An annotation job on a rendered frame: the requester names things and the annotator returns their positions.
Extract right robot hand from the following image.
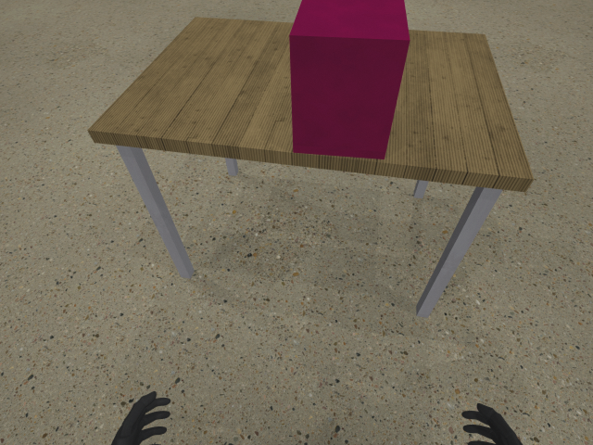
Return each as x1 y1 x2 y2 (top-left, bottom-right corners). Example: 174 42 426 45
461 403 523 445

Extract carton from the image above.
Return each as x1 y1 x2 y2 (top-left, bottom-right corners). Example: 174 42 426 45
289 0 410 159

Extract table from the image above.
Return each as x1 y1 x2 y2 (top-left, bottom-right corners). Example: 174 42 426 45
87 17 535 318

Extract left robot hand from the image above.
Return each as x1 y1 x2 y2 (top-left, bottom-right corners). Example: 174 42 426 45
111 391 170 445

